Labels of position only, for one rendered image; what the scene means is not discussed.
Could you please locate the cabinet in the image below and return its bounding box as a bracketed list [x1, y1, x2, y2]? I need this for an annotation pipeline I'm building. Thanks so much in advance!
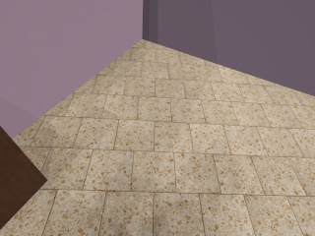
[0, 126, 47, 229]

